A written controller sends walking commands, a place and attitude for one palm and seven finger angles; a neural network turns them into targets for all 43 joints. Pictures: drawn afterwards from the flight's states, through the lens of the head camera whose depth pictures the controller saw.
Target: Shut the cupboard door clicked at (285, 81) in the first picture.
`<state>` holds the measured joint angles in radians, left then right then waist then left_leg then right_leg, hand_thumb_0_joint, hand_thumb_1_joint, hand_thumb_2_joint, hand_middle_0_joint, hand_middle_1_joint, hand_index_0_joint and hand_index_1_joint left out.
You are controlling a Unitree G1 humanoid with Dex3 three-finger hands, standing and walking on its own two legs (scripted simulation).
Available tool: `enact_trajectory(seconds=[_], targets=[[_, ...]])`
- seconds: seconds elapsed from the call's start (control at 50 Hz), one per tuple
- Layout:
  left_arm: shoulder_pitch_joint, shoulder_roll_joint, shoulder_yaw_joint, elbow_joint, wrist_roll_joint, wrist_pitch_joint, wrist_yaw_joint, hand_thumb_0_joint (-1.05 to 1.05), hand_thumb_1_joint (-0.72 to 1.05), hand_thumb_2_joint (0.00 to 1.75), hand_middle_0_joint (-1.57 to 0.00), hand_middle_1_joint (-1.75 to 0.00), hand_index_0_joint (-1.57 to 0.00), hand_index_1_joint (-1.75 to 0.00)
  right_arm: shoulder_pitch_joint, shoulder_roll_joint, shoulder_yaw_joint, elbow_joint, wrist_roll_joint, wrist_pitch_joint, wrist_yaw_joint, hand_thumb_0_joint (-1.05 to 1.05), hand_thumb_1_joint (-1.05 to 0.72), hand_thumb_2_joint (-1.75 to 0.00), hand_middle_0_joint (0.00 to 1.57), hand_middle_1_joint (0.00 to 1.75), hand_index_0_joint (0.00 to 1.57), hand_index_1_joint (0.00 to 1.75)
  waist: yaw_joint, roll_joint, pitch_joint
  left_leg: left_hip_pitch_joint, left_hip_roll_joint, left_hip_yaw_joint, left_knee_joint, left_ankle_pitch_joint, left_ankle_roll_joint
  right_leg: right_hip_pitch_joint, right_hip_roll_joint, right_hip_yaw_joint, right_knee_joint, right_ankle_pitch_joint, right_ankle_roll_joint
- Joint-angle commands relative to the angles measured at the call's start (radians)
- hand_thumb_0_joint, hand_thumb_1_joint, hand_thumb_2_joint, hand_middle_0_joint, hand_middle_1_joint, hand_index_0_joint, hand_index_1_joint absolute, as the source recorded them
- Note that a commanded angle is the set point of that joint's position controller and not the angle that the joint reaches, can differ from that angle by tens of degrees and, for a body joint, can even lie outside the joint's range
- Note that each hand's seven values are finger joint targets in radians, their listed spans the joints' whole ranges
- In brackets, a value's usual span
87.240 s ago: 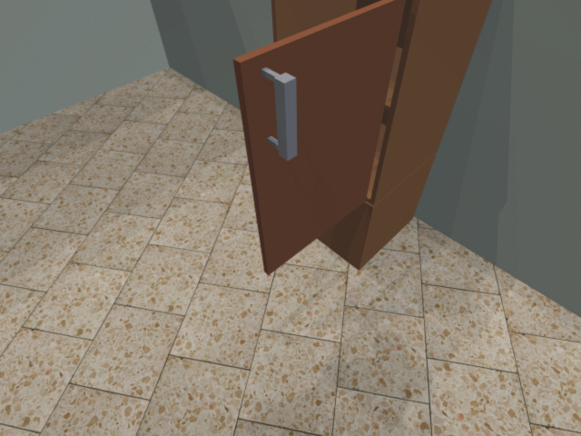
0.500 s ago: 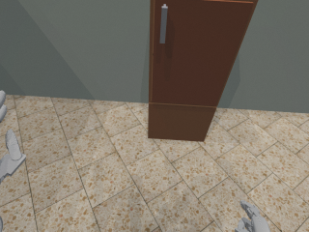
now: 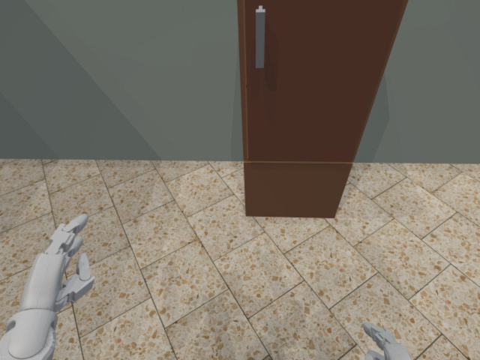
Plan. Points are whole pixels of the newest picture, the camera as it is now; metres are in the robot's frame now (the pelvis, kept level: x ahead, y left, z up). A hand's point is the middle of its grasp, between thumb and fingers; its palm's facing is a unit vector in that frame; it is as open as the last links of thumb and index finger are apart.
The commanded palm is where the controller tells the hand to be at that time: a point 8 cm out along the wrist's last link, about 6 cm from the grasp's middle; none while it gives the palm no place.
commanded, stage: let the arm hang, fingers relaxed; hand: left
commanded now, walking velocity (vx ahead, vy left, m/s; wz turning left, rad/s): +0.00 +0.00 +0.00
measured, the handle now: (260, 37) +0.90 +0.01 +0.16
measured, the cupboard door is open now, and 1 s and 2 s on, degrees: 0 0 0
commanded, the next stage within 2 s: look to check the result in 1.00 s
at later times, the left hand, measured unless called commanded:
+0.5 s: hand out of the picture -0.07 +0.19 -0.16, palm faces +0.01 -0.97 -0.23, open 7.3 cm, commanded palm none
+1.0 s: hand out of the picture -0.01 +0.15 -0.17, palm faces +0.02 -0.99 -0.15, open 7.3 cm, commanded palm none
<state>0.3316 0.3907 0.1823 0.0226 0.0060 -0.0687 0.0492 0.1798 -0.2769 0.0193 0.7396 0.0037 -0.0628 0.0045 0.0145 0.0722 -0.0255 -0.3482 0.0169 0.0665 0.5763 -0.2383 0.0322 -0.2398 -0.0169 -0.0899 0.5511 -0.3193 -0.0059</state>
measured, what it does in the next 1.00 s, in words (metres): stands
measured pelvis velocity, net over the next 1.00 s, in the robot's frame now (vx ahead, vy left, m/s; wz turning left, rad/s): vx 0.00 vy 0.00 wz -0.01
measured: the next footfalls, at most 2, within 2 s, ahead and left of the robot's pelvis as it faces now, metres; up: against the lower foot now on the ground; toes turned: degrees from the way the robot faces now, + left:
none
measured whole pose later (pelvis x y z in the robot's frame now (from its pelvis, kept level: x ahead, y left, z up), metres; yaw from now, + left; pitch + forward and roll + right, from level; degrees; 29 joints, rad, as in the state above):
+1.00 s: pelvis +0.00 +0.00 +0.01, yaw -1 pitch -3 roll +0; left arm 0.30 0.12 0.00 1.15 0.01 -0.01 0.03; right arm 0.31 -0.13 0.00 1.13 -0.02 0.01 -0.04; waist -0.02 0.00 0.03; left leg -0.21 0.01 0.08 0.40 -0.16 0.03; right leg -0.12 -0.01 -0.08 0.41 -0.25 -0.01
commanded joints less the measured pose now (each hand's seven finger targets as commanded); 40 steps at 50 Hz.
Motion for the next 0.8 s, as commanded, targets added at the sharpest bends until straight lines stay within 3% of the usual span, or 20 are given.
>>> enact_trajectory(seconds=[0.0,0.04,0.12,0.22,0.3,0.38,0.52,0.78], targets=[[-0.042,0.044,-0.101,0.343,0.017,0.061,-0.05,0.0,0.9,0.9,-0.2,-0.3,-0.2,-0.3,-0.044,-0.183,-0.055,-0.05,-0.011,0.01,-0.001,0.0,-0.9,-0.9,0.2,0.3,0.2,0.3,-0.014,-0.23,-0.025,0.03,0.104,-0.161,-0.084,0.227,0.023,0.001,-0.094,0.113,-0.078,0.125,-0.045],[-0.077,0.041,-0.12,0.476,0.015,0.067,-0.043,0.0,0.9,0.9,-0.2,-0.3,-0.2,-0.3,-0.03,-0.159,-0.045,-0.014,-0.017,0.032,-0.001,0.0,-0.9,-0.9,0.2,0.3,0.2,0.3,-0.019,-0.23,-0.021,0.072,0.083,-0.149,-0.087,0.228,0.01,-0.006,-0.114,0.13,-0.102,0.126,-0.056],[-0.086,-0.006,-0.151,0.713,0.009,0.076,-0.035,0.0,0.9,0.9,-0.2,-0.3,-0.2,-0.3,-0.014,-0.104,-0.022,0.082,-0.028,0.056,-0.006,0.0,-0.9,-0.9,0.2,0.3,0.2,0.3,-0.017,-0.032,-0.008,0.091,0.081,-0.148,-0.175,0.162,0.0,0.044,-0.097,0.136,-0.14,0.076,-0.035],[-0.04,-0.059,-0.143,0.918,0.007,0.067,-0.031,0.0,0.9,0.9,-0.2,-0.3,-0.2,-0.3,0.026,-0.059,-0.026,0.195,-0.027,0.061,-0.023,0.0,-0.9,-0.9,0.2,0.3,0.2,0.3,-0.017,0.085,0.011,0.123,0.078,-0.138,-0.219,0.059,-0.006,0.064,-0.098,0.138,-0.213,0.059,-0.049],[-0.019,-0.068,-0.151,1.015,0.004,0.064,-0.032,0.0,0.9,0.9,-0.2,-0.3,-0.2,-0.3,0.074,-0.051,-0.031,0.258,-0.019,0.065,-0.033,0.0,-0.9,-0.9,0.2,0.3,0.2,0.3,-0.021,0.042,0.047,0.134,0.086,-0.141,-0.239,0.03,-0.004,0.063,-0.095,0.131,-0.251,0.059,-0.05],[0.003,-0.091,-0.159,1.078,0.005,0.061,-0.029,0.0,0.9,0.9,-0.2,-0.3,-0.2,-0.3,0.114,-0.036,-0.036,0.304,-0.016,0.069,-0.038,0.0,-0.9,-0.9,0.2,0.3,0.2,0.3,-0.026,-0.049,0.087,0.156,0.09,-0.134,-0.248,0.015,0.0,0.03,-0.092,0.127,-0.271,0.035,-0.048],[0.045,-0.124,-0.163,1.123,0.005,0.061,-0.02,0.0,0.9,0.9,-0.2,-0.3,-0.2,-0.3,0.151,0.001,-0.035,0.349,-0.015,0.068,-0.041,0.0,-0.9,-0.9,0.2,0.3,0.2,0.3,-0.024,-0.118,0.111,0.165,0.089,-0.12,-0.258,0.022,0.005,0.011,-0.09,0.118,-0.268,0.026,-0.041],[0.06,-0.165,-0.159,1.119,0.007,0.06,-0.012,0.0,0.9,0.9,-0.2,-0.3,-0.2,-0.3,0.181,0.056,-0.028,0.377,-0.019,0.063,-0.042,0.0,-0.9,-0.9,0.2,0.3,0.2,0.3,-0.02,-0.072,0.146,0.14,0.078,-0.108,-0.266,0.047,0.0,0.017,-0.088,0.116,-0.256,0.057,-0.035]])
